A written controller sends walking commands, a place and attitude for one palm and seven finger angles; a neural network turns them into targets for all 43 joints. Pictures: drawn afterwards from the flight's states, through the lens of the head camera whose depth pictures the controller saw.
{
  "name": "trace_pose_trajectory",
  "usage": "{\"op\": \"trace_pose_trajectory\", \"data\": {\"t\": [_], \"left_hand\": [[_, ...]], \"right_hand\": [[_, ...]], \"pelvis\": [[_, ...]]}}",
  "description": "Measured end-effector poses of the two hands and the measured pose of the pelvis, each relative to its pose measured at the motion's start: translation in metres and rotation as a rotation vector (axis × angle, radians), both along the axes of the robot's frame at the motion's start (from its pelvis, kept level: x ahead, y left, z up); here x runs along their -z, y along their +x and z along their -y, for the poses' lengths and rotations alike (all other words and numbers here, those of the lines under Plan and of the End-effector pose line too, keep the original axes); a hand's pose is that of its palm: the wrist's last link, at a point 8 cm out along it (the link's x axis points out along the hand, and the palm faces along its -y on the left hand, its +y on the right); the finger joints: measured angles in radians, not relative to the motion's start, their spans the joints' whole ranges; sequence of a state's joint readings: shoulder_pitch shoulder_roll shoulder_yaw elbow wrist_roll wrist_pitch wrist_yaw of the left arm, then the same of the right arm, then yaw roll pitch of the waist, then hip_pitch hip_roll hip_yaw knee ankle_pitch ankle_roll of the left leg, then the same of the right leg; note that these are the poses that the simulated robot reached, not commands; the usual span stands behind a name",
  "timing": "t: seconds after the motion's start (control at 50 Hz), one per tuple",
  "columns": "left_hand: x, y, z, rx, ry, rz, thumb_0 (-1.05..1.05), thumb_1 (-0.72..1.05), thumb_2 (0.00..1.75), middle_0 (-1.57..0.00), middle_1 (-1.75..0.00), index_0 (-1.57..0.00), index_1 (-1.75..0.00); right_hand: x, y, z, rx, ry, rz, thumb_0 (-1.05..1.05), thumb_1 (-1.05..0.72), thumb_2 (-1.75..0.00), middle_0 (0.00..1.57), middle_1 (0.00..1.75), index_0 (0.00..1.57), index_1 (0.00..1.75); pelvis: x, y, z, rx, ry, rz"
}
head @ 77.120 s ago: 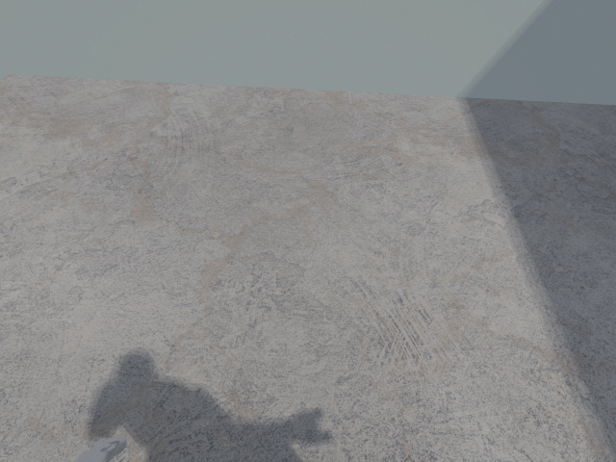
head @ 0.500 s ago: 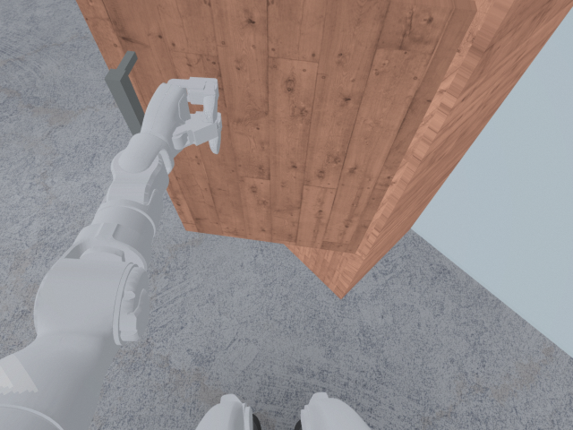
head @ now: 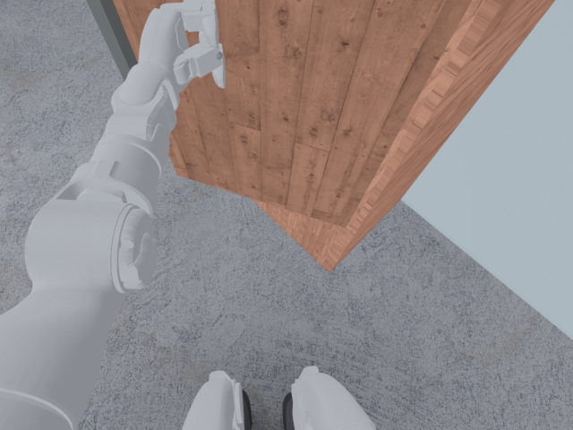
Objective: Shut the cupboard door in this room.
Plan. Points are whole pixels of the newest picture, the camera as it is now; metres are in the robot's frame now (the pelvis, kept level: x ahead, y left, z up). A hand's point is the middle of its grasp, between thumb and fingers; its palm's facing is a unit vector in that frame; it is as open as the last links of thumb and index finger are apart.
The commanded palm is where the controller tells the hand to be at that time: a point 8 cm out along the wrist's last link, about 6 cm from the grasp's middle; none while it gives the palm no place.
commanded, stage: pull the fist back off the door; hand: left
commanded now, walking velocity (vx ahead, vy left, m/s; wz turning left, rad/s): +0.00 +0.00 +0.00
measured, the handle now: (124, 28) +0.63 +0.14 +0.12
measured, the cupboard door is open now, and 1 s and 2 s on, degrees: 27 25 25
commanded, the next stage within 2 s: draw the hand back to the body in 0.80 s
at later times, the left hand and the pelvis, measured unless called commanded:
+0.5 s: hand (215, 75) +0.51 +0.02 +0.14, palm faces +0.03 -1.00 -0.02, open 3.1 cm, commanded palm +0.47 +0.06 +0.13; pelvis +0.03 -0.01 +0.03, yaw -1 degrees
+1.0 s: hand (223, 116) +0.47 +0.02 +0.12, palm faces +0.03 -1.00 +0.00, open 3.1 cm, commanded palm +0.42 +0.08 +0.14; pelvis +0.02 +0.00 +0.04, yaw -1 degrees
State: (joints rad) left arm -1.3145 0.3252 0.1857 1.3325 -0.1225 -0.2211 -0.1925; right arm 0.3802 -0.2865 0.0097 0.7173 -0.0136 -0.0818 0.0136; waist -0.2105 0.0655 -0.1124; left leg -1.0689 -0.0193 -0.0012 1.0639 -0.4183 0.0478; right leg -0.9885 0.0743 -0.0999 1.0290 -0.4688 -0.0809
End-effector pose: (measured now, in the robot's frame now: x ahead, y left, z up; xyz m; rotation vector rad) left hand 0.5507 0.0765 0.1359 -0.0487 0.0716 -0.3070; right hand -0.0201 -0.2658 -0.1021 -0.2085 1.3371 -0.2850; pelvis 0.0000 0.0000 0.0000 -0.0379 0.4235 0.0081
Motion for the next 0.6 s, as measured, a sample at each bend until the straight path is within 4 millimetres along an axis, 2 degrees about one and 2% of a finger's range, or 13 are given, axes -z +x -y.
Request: {"op": "trace_pose_trajectory", "data": {"t": [0.06,0.12,0.2,0.28,0.38,0.5,0.6], "left_hand": [[0.008,0.001,0.002,-0.202,-0.052,-0.028,0.02,0.93,0.96,-1.3,-1.5,-1.29,-1.5],[0.013,-0.005,0.006,-0.354,-0.011,0.012,0.02,0.91,0.94,-1.3,-1.5,-1.29,-1.5],[0.013,-0.015,0.014,-0.371,0.097,0.12,0.02,0.91,0.92,-1.29,-1.5,-1.29,-1.5],[0.011,-0.025,0.019,-0.321,0.133,0.104,0.01,0.9,0.91,-1.3,-1.5,-1.29,-1.5],[0.005,-0.039,0.011,-0.344,0.065,0.02,0.01,0.9,0.9,-1.3,-1.5,-1.3,-1.5],[-0.009,-0.06,-0.001,-0.34,0.061,0.14,0.01,0.9,0.9,-1.3,-1.5,-1.29,-1.5],[0.013,-0.087,-0.002,-0.29,0.108,0.09,0.01,0.9,0.9,-1.3,-1.5,-1.29,-1.5]], "right_hand": [[0.001,-0.004,-0.009,-0.011,0.051,-0.01,0.01,-0.9,-0.9,0.2,0.3,0.2,0.3],[0.004,-0.007,-0.02,-0.024,0.111,-0.018,0.01,-0.9,-0.9,0.2,0.3,0.2,0.3],[0.007,-0.009,-0.031,-0.009,0.177,-0.029,0.01,-0.9,-0.9,0.2,0.3,0.2,0.3],[0.004,-0.005,-0.035,0.027,0.206,-0.029,0.01,-0.9,-0.9,0.2,0.3,0.2,0.3],[-0.01,0.012,-0.026,0.023,0.19,0.013,0.01,-0.9,-0.9,0.21,0.3,0.2,0.3],[-0.022,0.043,-0.004,-0.041,0.138,0.093,0.01,-0.9,-0.9,0.2,0.3,0.2,0.3],[-0.024,0.07,0.007,-0.076,0.111,0.137,0.01,-0.9,-0.9,0.2,0.3,0.2,0.3]], "pelvis": [[0.0,0.004,0.0,0.009,0.006,-0.012],[-0.001,0.008,0.001,0.02,0.012,-0.019],[-0.004,0.014,0.004,0.033,0.022,-0.005],[-0.014,0.019,0.006,0.045,0.032,0.035],[-0.029,0.026,0.009,0.053,0.037,0.09],[-0.034,0.028,0.012,0.04,0.038,0.123],[-0.034,0.025,0.01,0.026,0.036,0.149]]}}
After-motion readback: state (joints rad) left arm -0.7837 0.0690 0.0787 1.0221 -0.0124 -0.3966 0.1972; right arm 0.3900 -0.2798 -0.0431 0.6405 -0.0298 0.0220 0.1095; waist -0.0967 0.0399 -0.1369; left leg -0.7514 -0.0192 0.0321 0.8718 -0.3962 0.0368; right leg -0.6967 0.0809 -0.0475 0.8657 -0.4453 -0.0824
